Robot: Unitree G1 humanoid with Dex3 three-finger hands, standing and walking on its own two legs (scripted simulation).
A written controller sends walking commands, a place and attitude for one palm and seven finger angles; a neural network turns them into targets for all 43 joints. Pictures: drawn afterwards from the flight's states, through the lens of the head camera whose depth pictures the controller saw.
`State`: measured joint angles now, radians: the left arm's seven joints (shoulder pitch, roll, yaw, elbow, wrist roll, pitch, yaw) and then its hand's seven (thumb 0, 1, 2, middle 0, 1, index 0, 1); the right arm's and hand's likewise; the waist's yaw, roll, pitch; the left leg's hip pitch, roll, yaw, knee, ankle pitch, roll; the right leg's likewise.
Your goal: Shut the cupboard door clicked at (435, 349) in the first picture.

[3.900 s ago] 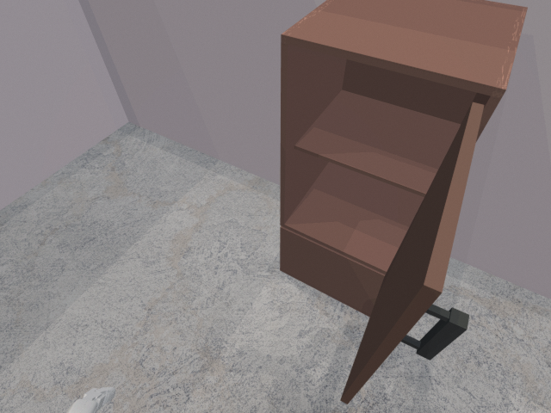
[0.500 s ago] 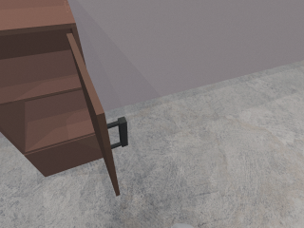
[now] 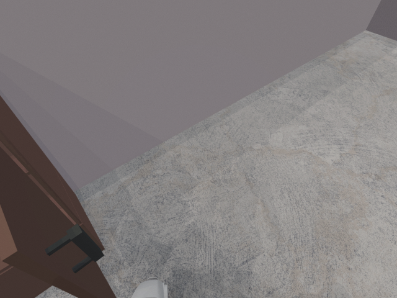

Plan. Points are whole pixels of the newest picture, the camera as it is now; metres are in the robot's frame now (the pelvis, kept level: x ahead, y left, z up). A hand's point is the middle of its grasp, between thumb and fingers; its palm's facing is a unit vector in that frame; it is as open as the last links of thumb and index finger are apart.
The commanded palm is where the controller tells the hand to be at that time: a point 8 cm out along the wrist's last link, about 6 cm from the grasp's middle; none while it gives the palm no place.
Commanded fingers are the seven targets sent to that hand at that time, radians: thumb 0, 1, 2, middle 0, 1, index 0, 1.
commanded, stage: walk to a spot facing it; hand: left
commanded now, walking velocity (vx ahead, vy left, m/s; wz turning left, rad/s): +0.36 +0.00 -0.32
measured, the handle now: (77, 251) +0.21 +0.25 -0.01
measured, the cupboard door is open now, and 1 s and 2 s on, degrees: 92 100 100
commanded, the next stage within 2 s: none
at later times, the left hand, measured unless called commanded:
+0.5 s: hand out of the picture +0.15 +0.20 -0.17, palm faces -0.01 -0.99 -0.15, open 7.5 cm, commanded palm none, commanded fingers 0.00 0.90 0.90 -0.20 -0.30 -0.20 -0.30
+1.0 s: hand (142, 297) +0.15 +0.14 -0.14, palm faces +0.02 -0.99 -0.16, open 7.4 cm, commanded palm none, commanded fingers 0.00 0.90 0.90 -0.20 -0.30 -0.20 -0.30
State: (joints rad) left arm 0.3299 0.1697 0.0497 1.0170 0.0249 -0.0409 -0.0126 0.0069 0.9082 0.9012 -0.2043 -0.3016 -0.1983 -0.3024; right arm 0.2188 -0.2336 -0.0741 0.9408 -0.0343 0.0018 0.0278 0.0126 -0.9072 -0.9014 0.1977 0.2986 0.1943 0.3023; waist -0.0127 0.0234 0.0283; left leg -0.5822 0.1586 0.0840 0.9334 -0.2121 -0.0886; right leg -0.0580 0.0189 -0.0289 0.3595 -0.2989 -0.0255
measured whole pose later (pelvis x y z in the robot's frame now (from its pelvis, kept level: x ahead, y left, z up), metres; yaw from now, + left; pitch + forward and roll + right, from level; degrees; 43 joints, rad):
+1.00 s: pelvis +0.34 -0.02 +0.00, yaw -12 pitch +0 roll -2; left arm 0.62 0.11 0.06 1.30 0.02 -0.03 0.01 0.00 0.90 0.90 -0.20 -0.30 -0.20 -0.30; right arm 0.09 -0.17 -0.07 1.01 -0.03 0.00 0.03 0.01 -0.91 -0.90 0.20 0.30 0.19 0.30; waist 0.10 0.01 0.02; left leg -0.52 0.15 0.11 0.76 -0.19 -0.03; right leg -0.04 -0.01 -0.15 0.30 -0.26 0.00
